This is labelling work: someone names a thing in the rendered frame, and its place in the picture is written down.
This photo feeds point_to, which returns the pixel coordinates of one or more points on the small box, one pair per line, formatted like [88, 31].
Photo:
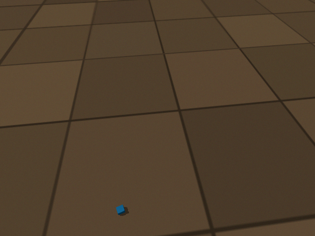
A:
[120, 209]

